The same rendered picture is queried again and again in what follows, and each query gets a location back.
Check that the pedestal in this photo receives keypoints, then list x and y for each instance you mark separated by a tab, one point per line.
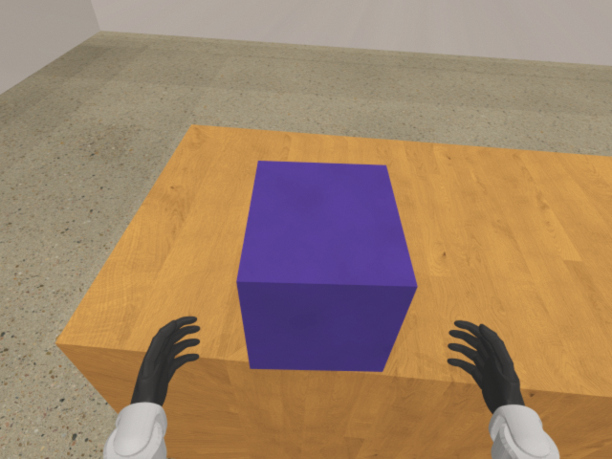
517	240

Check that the carton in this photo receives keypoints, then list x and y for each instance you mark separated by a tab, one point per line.
325	278

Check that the left robot hand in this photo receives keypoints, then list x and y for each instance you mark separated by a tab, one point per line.
158	365

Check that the right robot hand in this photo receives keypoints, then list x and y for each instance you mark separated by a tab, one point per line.
493	370

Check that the robot left forearm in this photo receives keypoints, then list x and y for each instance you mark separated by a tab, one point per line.
139	433

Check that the robot right forearm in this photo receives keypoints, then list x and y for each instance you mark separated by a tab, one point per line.
517	433

